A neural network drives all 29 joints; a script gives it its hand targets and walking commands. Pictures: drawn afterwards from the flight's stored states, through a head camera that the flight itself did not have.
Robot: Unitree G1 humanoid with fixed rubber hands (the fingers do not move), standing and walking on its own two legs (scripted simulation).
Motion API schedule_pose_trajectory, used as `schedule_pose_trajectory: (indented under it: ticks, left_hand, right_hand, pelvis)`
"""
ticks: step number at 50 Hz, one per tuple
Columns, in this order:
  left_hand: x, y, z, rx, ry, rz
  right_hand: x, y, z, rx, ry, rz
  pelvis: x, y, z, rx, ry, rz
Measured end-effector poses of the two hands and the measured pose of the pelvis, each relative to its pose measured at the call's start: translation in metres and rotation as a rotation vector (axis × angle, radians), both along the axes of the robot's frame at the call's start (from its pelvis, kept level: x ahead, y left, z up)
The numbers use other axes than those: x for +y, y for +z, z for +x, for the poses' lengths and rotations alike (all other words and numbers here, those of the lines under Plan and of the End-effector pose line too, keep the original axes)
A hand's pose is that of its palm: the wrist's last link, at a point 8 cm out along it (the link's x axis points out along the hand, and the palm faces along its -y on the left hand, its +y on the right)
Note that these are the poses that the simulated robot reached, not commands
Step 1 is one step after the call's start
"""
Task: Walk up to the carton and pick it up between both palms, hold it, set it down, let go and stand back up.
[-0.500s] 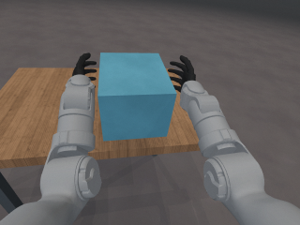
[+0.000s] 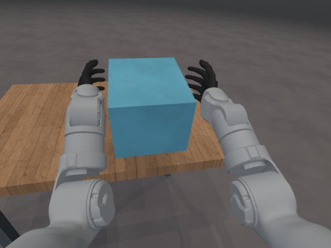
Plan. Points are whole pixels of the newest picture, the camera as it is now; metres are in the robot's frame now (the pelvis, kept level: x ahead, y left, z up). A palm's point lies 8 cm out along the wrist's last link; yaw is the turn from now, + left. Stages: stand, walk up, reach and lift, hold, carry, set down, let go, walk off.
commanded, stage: hold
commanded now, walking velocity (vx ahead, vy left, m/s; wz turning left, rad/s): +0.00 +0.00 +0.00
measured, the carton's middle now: (146, 104) +0.43 +0.01 +0.19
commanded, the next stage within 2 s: none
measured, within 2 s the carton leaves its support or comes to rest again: neither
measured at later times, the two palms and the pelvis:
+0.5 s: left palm (75, 85) +0.37 +0.16 +0.27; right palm (203, 80) +0.36 -0.11 +0.29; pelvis +0.00 +0.00 +0.00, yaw +1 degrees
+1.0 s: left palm (85, 87) +0.37 +0.14 +0.27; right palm (212, 84) +0.36 -0.13 +0.28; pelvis -0.01 -0.01 +0.00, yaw +0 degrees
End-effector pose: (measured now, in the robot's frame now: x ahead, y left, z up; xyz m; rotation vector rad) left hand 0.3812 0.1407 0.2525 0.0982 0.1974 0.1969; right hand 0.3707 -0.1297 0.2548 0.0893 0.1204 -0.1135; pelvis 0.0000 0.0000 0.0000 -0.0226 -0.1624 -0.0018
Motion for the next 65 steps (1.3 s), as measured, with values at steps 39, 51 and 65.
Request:
schedule_pose_trajectory:
  ticks: [39, 51, 65]
  left_hand:
    - [0.006, 0.012, -0.011, 0.006, 0.001, -0.024]
    - [-0.001, 0.020, -0.015, 0.008, 0.018, -0.031]
    - [0.019, 0.021, -0.002, 0.000, 0.011, -0.033]
  right_hand:
    - [0.007, 0.024, -0.011, -0.004, -0.003, -0.007]
    - [-0.001, 0.029, -0.011, -0.004, 0.009, 0.000]
    - [0.020, 0.039, 0.000, -0.016, 0.006, -0.039]
  pelvis:
    - [0.001, 0.000, -0.003, 0.002, -0.002, 0.003]
    - [-0.012, 0.000, -0.008, 0.019, -0.001, 0.009]
    - [-0.010, 0.001, 0.008, 0.009, 0.018, 0.006]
